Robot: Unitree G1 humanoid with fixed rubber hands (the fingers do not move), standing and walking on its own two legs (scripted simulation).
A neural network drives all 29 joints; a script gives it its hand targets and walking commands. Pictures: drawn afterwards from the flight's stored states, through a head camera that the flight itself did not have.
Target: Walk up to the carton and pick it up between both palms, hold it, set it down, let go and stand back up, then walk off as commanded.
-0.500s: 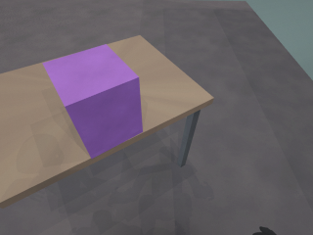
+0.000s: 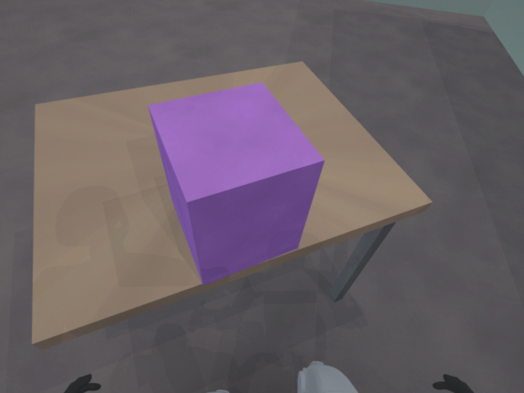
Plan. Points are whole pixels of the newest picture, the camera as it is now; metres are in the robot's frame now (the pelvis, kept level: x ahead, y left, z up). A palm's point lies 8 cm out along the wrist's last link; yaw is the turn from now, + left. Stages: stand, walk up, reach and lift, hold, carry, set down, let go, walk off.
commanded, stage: walk up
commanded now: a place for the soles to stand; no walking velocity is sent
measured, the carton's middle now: (232, 185) +0.46 +0.06 +0.03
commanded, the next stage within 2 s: none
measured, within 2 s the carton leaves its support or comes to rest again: neither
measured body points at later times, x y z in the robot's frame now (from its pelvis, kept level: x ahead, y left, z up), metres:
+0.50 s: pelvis -0.01 -0.04 -0.02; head +0.02 -0.04 +0.43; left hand +0.07 +0.29 -0.12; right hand +0.11 -0.34 -0.12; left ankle +0.03 +0.09 -0.72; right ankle +0.05 -0.15 -0.71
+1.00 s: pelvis -0.02 -0.05 -0.02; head +0.02 -0.03 +0.43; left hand +0.04 +0.28 -0.13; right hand +0.14 -0.34 -0.12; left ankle +0.01 +0.09 -0.72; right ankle +0.03 -0.15 -0.71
